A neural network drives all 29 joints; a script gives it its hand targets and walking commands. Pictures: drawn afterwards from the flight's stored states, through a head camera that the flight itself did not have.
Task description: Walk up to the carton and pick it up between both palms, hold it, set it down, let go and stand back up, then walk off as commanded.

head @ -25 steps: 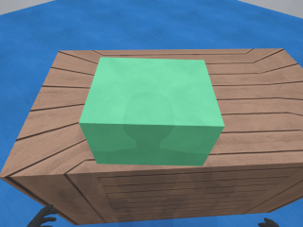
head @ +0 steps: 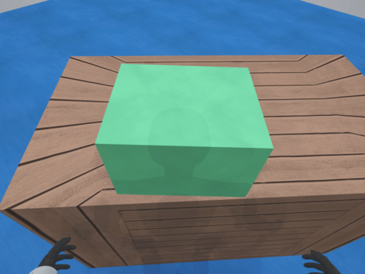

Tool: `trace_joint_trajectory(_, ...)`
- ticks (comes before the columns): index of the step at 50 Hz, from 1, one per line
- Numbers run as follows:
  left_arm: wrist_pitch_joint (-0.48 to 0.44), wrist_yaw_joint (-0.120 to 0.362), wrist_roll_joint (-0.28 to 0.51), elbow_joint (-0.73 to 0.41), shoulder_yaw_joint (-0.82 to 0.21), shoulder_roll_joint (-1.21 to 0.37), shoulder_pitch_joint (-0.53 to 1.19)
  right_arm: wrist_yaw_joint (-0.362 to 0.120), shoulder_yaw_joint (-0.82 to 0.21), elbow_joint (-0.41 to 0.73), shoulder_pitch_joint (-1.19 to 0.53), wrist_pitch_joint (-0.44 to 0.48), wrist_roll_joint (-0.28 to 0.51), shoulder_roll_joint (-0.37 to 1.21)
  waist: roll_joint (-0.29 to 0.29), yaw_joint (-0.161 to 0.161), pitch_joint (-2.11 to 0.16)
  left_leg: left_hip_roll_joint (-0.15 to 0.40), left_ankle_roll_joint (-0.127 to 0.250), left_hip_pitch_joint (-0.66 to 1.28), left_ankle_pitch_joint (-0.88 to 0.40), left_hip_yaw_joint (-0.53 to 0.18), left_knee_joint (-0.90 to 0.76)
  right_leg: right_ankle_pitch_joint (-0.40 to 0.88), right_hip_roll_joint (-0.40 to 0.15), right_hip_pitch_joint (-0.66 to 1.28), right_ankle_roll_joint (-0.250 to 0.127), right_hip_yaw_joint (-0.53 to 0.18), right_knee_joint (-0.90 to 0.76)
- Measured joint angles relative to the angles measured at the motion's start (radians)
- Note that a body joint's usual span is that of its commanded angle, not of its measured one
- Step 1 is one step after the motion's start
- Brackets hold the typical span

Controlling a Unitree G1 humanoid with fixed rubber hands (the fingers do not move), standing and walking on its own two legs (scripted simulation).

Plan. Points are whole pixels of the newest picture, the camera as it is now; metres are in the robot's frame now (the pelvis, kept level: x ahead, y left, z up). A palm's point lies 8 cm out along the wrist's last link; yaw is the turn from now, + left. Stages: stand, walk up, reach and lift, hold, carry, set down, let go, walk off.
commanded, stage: reach and lift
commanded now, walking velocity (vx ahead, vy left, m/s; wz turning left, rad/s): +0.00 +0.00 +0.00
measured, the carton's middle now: (183, 130) +0.44 +0.00 +0.06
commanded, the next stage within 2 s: none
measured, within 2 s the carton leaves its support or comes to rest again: neither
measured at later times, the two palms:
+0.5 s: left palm out of the picture +0.15 +0.26 -0.04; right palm out of the picture +0.10 -0.31 -0.03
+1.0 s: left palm (39, 253) +0.18 +0.26 +0.03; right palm (340, 267) +0.15 -0.27 +0.04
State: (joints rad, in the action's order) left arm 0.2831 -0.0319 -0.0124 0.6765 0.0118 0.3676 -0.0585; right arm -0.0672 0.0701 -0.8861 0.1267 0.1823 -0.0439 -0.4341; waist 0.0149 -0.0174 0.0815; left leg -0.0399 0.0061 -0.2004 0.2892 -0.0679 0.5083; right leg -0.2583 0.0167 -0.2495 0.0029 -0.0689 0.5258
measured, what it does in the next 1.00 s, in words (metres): stands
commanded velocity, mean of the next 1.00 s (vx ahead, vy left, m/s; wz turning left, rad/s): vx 0.00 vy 0.00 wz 0.00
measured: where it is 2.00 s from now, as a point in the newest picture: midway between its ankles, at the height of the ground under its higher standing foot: outside the picture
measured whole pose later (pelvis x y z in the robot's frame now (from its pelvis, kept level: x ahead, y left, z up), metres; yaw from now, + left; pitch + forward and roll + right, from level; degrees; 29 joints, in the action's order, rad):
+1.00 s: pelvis -0.02 -0.01 +0.01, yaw -1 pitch -4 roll +0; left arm 0.27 0.01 0.18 0.00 0.08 0.39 -0.31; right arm -0.01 0.07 0.10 0.41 -0.19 0.19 -0.37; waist 0.02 -0.01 0.08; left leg 0.00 0.00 -0.06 0.17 -0.02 0.30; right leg -0.13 0.02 -0.11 -0.01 -0.08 0.32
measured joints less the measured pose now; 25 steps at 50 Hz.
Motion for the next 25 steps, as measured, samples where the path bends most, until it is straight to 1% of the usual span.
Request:
trace_joint_trajectory(2,0.039,0.001,0.000,-0.072,0.000,-0.017,-0.006,-0.003,0.001,0.000,-0.006,0.019,0.000,0.000,0.000,0.000,0.000,0.001,0.000,0.002,0.005,0.000,0.008,-0.004,0.001,0.002,0.000,0.000,0.007)
trace_joint_trajectory(5,0.054,0.009,0.000,-0.154,0.000,-0.031,-0.017,-0.003,0.001,-0.001,-0.006,0.032,0.011,0.000,0.000,0.000,-0.001,0.003,0.000,0.017,0.005,0.000,0.008,-0.004,0.003,0.017,0.000,0.000,0.007)
trace_joint_trajectory(11,0.055,0.015,-0.001,-0.202,0.004,-0.031,-0.046,-0.003,0.001,0.015,0.005,0.033,0.040,0.000,0.001,0.000,-0.001,0.009,0.000,0.089,-0.005,0.000,-0.023,0.013,0.006,0.091,0.000,0.000,-0.031)
trace_joint_trajectory(17,0.055,0.009,-0.001,-0.248,0.004,-0.029,-0.098,-0.004,0.000,0.140,0.055,-0.023,0.061,0.000,0.009,0.000,0.000,0.011,0.000,0.128,-0.036,0.005,-0.064,0.049,0.006,0.133,0.000,-0.005,-0.081)
trace_joint_trajectory(25,0.054,-0.009,0.003,-0.355,0.004,-0.029,-0.146,-0.028,0.000,0.348,0.144,-0.125,0.097,0.000,0.015,-0.001,0.000,0.014,0.000,0.137,-0.065,0.017,-0.093,0.082,0.006,0.137,0.000,-0.014,-0.106)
